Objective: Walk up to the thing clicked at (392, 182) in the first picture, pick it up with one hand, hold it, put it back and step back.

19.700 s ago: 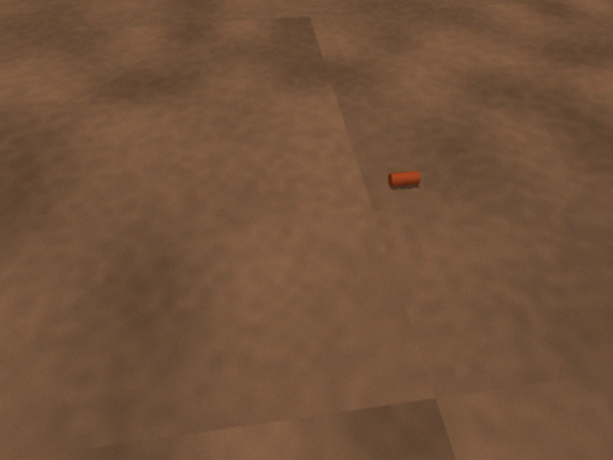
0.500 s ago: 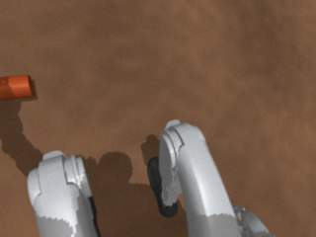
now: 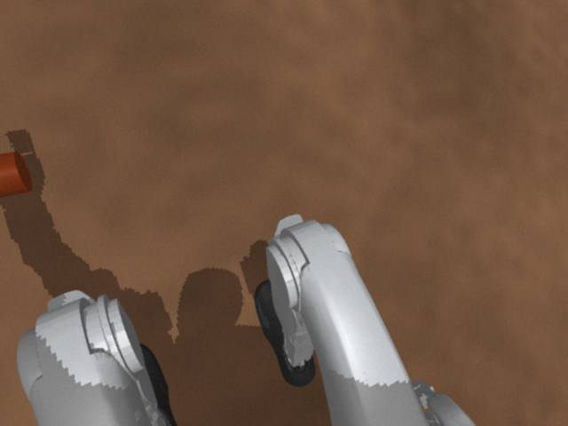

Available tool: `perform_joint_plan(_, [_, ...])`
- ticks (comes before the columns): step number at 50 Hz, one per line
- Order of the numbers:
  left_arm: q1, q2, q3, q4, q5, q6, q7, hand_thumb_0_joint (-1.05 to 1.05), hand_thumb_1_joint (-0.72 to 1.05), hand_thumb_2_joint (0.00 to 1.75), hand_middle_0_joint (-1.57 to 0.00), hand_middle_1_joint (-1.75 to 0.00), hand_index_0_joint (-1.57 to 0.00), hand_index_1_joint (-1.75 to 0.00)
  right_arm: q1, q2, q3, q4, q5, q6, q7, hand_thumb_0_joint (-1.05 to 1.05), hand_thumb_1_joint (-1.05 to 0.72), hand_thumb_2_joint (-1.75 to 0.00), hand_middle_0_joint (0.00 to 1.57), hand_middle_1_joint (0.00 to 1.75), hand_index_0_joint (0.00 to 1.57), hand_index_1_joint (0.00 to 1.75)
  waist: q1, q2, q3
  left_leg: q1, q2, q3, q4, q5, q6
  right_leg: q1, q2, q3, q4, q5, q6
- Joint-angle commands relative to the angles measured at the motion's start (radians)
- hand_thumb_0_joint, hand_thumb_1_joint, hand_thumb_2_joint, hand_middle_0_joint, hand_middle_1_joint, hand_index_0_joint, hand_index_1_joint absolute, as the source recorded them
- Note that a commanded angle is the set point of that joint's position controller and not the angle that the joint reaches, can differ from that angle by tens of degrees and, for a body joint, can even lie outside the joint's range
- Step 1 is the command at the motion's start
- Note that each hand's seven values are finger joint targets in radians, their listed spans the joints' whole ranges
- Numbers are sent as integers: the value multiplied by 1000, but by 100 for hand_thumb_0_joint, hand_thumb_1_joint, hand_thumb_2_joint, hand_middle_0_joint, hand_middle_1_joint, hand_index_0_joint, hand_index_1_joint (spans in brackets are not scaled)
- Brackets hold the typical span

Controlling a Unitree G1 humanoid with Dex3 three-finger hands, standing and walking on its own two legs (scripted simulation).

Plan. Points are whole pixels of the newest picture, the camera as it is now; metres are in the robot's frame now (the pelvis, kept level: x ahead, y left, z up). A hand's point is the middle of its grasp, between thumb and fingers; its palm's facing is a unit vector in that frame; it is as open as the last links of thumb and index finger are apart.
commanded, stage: approach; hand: left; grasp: from above
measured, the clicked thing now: out of the picture +0.51 +0.31 -0.29
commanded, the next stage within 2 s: close in in 0.12 s
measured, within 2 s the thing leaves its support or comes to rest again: neither
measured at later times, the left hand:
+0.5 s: hand out of the picture +0.50 +0.31 -0.19, palm faces -0.42 -0.06 -0.91, open 14.2 cm
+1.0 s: hand out of the picture +0.50 +0.31 -0.24, palm faces -0.46 -0.08 -0.88, open 14.5 cm
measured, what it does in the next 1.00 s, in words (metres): stands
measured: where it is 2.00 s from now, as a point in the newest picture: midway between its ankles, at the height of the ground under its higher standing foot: (227, 384)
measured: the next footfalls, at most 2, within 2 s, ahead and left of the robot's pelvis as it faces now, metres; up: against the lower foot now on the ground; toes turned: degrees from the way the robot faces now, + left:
none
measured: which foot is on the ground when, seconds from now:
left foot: down 0.00-1.00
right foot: down 0.00-1.00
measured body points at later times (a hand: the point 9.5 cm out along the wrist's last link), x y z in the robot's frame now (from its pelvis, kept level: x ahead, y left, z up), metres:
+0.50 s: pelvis +0.00 +0.01 +0.00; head +0.26 +0.12 +0.34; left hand +0.51 +0.31 -0.14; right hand +0.05 -0.28 -0.06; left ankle +0.07 +0.12 -0.29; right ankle +0.12 -0.13 -0.29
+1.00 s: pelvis +0.00 +0.00 -0.02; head +0.29 +0.10 +0.31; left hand +0.52 +0.31 -0.19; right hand +0.01 -0.26 -0.06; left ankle +0.07 +0.12 -0.29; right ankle +0.12 -0.13 -0.29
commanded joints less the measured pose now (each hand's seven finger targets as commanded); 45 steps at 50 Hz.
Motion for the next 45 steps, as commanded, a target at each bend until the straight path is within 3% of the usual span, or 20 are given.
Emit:
perform_joint_plan(1, [-204,294,20,-103,-79,34,-51,0,-57,102,-9,-96,-7,-97,161,-301,-91,-37,10,0,-19,0,-90,-90,20,30,20,30,27,259,-609,369,-30,113,-222,156,41,414,30,-71,-232,166,-82])
perform_joint_plan(2, [-203,372,90,-146,-91,21,-63,0,-57,102,-10,-95,-8,-97,163,-318,-102,-47,4,7,-26,0,-90,-90,20,30,20,30,25,231,-637,367,-24,107,-220,156,42,459,30,-74,-240,165,-78])
perform_joint_plan(5, [-256,263,10,-199,-106,-32,-135,0,-55,99,-11,-96,-10,-98,172,-305,-93,-41,-2,7,-29,0,-91,-90,20,30,20,30,-6,266,-605,404,-28,101,-215,154,25,419,25,-81,-249,139,-88])
perform_joint_plan(6, [-263,295,30,-215,-110,-54,-143,0,-54,98,-11,-99,-10,-99,166,-312,-98,-46,-10,10,-33,0,-91,-90,20,30,20,30,-3,279,-621,419,-23,92,-213,141,20,412,29,-89,-250,120,-90])
perform_joint_plan(7, [-293,282,5,-239,-107,-77,-156,0,-55,99,-10,-99,-9,-100,189,-320,-95,-35,-13,12,-35,0,-91,-90,20,30,20,30,-15,289,-593,441,-25,83,-215,127,11,375,30,-96,-251,95,-98])
perform_joint_plan(8, [-303,297,14,-246,-108,-102,-162,0,-54,98,-10,-101,-10,-101,193,-320,-101,-31,-18,15,-37,0,-91,-90,20,30,20,30,-19,301,-608,457,-20,82,-209,117,9,381,31,-96,-250,85,-95])
perform_joint_plan(11, [-372,213,-52,-321,-99,-173,-154,0,-55,100,-11,-98,-10,-99,225,-322,-101,11,-33,21,-42,0,-91,-90,20,30,20,30,-37,352,-624,544,-19,72,-197,156,-8,354,28,-118,-248,119,-97])
perform_joint_plan(13, [-368,278,-23,-325,-77,-198,-120,0,-59,102,-8,-98,-7,-99,204,-330,-100,5,-38,26,-45,0,-91,-90,20,30,20,30,-4,413,-647,613,-17,58,-211,180,-19,329,29,-128,-230,129,-101])
perform_joint_plan(17, [-309,267,-21,-225,-10,-192,-25,0,-56,102,-9,-95,-7,-96,176,-315,-90,6,-46,38,-33,0,-90,-90,20,30,20,30,5,454,-642,644,-17,59,-216,242,-17,303,34,-138,-190,182,-102])
perform_joint_plan(21, [-316,298,7,-156,29,-157,57,0,-54,106,-12,-92,-9,-94,157,-311,-83,4,-45,30,-22,0,-90,-90,20,30,20,30,12,485,-628,645,-16,54,-241,265,-11,272,34,-147,-165,218,-96])
perform_joint_plan(23, [-333,286,-9,-124,46,-134,89,0,-52,103,-13,-91,-10,-93,148,-301,-74,6,-45,22,-16,0,-90,-90,20,30,20,30,-1,505,-612,630,-14,63,-245,245,-4,275,35,-139,-164,223,-93])
perform_joint_plan(25, [-323,253,-19,-57,51,-107,108,0,-56,104,-9,-89,-5,-92,157,-307,-77,13,-46,5,-12,0,-89,-90,20,30,20,30,-34,449,-559,587,-15,55,-237,223,0,246,33,-145,-156,219,-88])
perform_joint_plan(27, [-344,275,-13,-65,42,-87,123,0,-58,105,-7,-91,-4,-94,156,-314,-72,2,-42,-10,-12,0,-89,-90,20,30,20,30,-36,432,-588,578,-14,56,-229,217,7,268,37,-139,-168,223,-85])
perform_joint_plan(28, [-337,264,-17,-7,37,-76,126,0,-58,104,-7,-91,-4,-94,161,-321,-71,3,-44,-19,-12,0,-89,-90,20,30,20,30,-53,399,-551,540,-15,52,-221,194,9,253,33,-140,-166,209,-84])
perform_joint_plan(31, [-327,265,-26,24,22,-57,123,0,-57,103,-7,-93,-5,-96,165,-324,-63,4,-42,-41,-9,0,-89,-90,20,30,20,30,-57,379,-530,504,-13,49,-224,146,12,258,36,-138,-171,174,-83])
perform_joint_plan(32, [-343,306,1,-7,17,-58,120,0,-57,104,-7,-93,-5,-96,151,-334,-61,-25,-42,-49,-11,0,-90,-90,20,30,20,30,-60,382,-546,509,-12,47,-224,146,12,275,37,-138,-172,171,-81])
perform_joint_plan(36, [-306,351,30,7,10,-53,99,0,-58,104,-7,-95,-4,-97,160,-344,-52,-30,-45,-57,-13,0,-90,-90,20,30,20,30,-52,409,-566,528,-8,44,-213,156,6,296,38,-137,-165,169,-87])
perform_joint_plan(37, [-296,366,48,8,15,-53,92,0,-58,104,-6,-95,-4,-98,178,-355,-46,-31,-51,-57,-14,0,-90,-90,20,30,20,30,-70,396,-545,517,-11,48,-196,179,7,305,35,-138,-165,182,-86])
perform_joint_plan(38, [-294,374,46,-8,9,-56,86,0,-58,104,-6,-95,-4,-97,171,-347,-40,-35,-52,-57,-16,0,-90,-90,20,30,20,30,-56,394,-567,514,-10,55,-192,177,9,330,39,-134,-171,181,-86])
perform_joint_plan(45, [-250,458,88,-81,9,-92,77,0,-60,106,-7,-92,-3,-96,180,-368,-28,-58,-66,-47,-22,0,-90,-90,20,30,20,30,-43,429,-590,530,-2,51,-171,222,-2,387,45,-140,-169,204,-94])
